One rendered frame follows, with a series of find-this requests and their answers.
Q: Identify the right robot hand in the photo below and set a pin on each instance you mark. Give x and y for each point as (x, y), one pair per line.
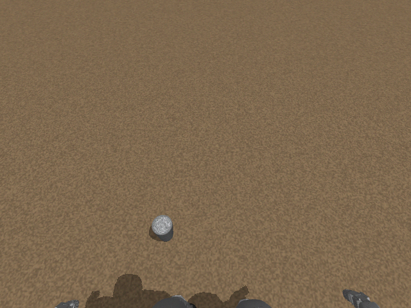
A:
(359, 300)

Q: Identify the cup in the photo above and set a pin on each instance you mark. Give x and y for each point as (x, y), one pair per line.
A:
(162, 226)

